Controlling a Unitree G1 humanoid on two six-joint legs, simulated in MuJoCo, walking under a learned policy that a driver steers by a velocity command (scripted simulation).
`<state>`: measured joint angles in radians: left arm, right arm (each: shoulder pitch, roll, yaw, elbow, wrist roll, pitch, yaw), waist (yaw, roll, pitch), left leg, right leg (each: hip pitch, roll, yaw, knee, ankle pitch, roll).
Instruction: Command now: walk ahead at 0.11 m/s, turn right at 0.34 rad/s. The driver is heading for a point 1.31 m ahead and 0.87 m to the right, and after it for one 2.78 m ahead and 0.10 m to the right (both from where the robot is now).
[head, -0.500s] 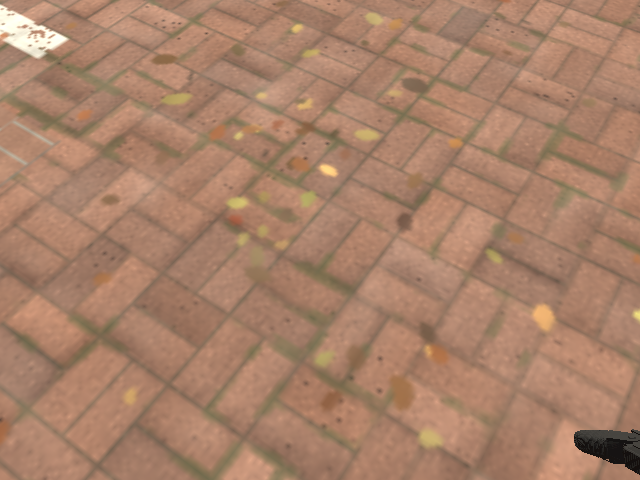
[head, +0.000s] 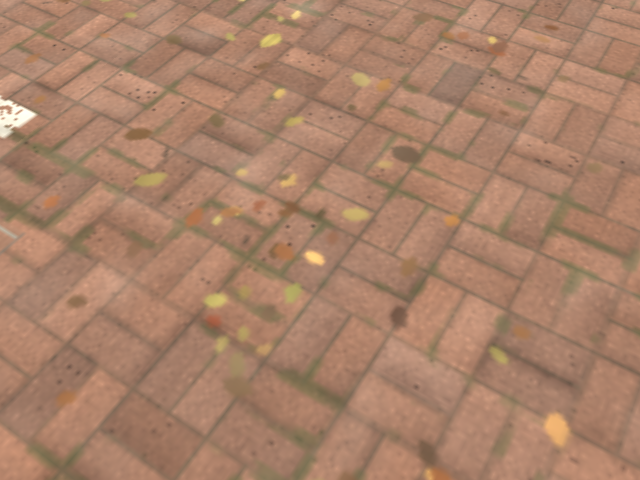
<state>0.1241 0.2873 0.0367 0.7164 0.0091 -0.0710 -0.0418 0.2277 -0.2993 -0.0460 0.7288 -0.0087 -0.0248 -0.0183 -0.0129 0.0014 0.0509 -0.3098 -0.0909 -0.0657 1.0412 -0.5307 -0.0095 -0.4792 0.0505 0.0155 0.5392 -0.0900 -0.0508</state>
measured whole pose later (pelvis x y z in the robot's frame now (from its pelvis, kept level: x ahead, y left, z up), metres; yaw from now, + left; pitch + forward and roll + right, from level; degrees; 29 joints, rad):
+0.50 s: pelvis +0.06 +0.05 +0.02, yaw -18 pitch +1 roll -1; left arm 0.20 0.36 0.10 0.67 -0.02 0.06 0.02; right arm 0.19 -0.26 -0.05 0.69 -0.02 0.00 -0.04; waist -0.01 -0.05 0.03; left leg -0.27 0.02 0.00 0.46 -0.22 0.01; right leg -0.56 0.07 0.10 1.12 -0.40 0.08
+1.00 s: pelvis +0.04 +0.01 +0.02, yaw -35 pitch +2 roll +2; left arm 0.19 0.31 0.07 0.61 -0.01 0.04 0.02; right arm 0.13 -0.33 -0.09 0.71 -0.01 0.01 -0.04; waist 0.00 0.02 0.05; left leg -0.53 0.00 -0.05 0.99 -0.36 -0.09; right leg -0.28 0.05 0.10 0.46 -0.21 -0.05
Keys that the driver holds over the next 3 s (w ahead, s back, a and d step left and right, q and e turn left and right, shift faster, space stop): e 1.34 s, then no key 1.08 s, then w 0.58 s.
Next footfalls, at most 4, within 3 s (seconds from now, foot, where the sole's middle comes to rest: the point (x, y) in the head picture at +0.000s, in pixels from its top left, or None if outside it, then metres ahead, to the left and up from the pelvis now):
0.32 left None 0.15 0.14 -0.76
0.76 right None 0.04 -0.09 -0.76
1.20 left None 0.18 0.08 -0.76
1.60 right None -0.03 -0.08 -0.76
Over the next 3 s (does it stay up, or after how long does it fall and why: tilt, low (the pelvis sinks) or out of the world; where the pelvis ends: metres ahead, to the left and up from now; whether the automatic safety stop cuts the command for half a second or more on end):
stays up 0.16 -0.10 0.02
